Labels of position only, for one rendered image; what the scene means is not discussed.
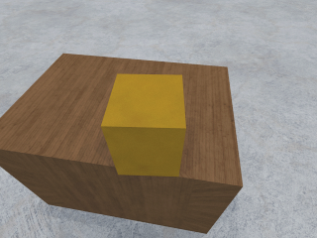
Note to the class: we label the carton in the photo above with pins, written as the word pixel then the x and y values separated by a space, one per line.
pixel 144 124

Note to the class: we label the pedestal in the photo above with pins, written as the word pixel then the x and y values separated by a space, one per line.
pixel 52 142

